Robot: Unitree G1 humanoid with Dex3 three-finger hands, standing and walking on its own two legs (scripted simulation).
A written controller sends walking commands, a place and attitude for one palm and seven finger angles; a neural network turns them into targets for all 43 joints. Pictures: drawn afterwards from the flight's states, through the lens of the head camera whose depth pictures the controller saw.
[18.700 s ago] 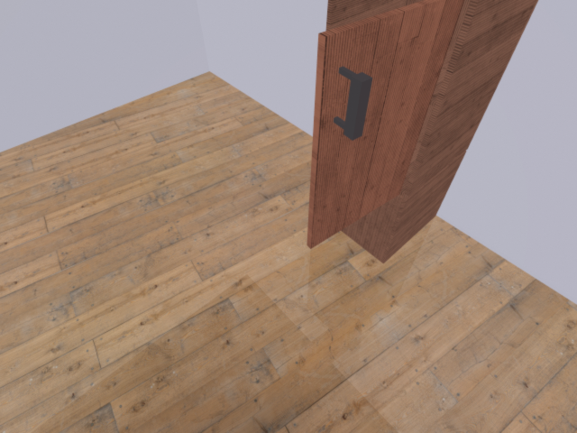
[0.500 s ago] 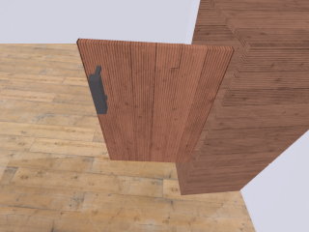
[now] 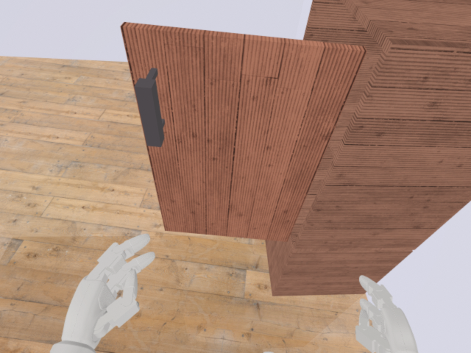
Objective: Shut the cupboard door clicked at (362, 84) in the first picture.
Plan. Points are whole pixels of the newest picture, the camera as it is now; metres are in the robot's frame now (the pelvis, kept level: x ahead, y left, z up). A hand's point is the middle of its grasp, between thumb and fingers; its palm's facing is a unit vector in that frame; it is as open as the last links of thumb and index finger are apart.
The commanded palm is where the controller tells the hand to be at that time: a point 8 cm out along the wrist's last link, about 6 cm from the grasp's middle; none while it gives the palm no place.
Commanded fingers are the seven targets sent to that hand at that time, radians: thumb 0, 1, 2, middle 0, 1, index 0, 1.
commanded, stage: raise the hand and make a fist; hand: left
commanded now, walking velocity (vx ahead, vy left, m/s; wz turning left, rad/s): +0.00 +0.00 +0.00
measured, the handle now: (154, 107) +0.48 +0.17 +0.17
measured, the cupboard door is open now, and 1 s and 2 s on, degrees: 84 84 84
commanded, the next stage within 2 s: bring the fist close to the handle in 1.56 s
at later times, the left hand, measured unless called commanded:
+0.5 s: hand (109, 276) +0.21 +0.18 +0.09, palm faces +0.03 -1.00 -0.06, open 4.1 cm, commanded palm +0.18 +0.23 +0.09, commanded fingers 0.00 0.90 0.90 -0.99 -1.16 -0.99 -1.16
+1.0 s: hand (104, 237) +0.24 +0.18 +0.15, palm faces -0.01 -1.00 -0.09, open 3.1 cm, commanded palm +0.21 +0.24 +0.16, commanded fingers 0.00 0.90 0.90 -1.30 -1.50 -1.30 -1.50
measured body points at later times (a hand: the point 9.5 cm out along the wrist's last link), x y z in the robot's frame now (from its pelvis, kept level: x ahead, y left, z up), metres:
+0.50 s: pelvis +0.02 -0.02 +0.01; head +0.04 -0.02 +0.46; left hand +0.21 +0.24 +0.09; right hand +0.17 -0.22 -0.07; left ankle -0.01 +0.04 -0.69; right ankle +0.04 -0.10 -0.69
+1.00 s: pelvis +0.03 -0.01 +0.03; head +0.02 -0.02 +0.48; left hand +0.23 +0.23 +0.16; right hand +0.24 -0.21 -0.02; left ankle -0.01 +0.04 -0.69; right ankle +0.04 -0.10 -0.69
